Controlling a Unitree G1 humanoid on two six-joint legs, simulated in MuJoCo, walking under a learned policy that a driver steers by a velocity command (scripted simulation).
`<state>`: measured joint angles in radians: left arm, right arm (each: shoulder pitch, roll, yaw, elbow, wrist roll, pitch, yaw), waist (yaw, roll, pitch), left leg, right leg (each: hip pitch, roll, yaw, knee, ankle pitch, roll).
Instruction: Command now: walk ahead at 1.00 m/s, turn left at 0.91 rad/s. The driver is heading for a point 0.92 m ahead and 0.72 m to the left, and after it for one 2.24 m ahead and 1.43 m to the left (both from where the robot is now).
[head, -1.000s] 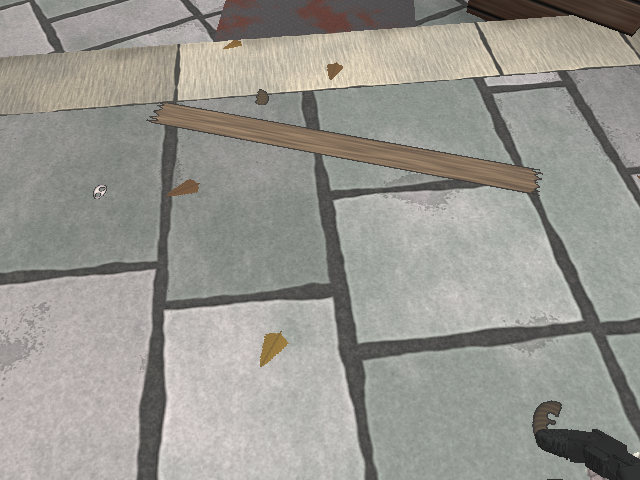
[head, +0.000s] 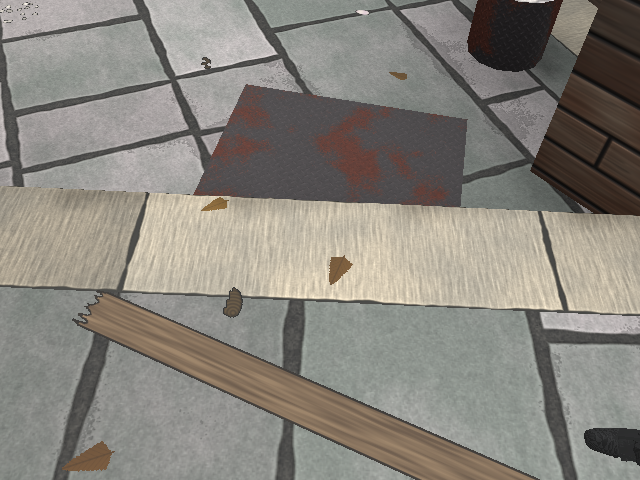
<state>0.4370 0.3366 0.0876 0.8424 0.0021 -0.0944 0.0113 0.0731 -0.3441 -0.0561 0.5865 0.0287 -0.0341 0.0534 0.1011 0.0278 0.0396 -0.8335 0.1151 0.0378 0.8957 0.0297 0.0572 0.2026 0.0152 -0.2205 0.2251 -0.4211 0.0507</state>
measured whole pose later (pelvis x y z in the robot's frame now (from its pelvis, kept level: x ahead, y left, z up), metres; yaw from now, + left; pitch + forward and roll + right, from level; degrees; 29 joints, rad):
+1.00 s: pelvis +0.53 +0.07 +0.01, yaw +60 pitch +0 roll -4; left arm 0.07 0.33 0.10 0.71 0.00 0.02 0.00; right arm 0.15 -0.34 -0.09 0.59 0.01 0.09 0.00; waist 0.01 -0.02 0.09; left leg -0.36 0.05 0.02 0.65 -0.32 0.05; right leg -0.37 -0.12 -0.23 0.70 -0.39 0.05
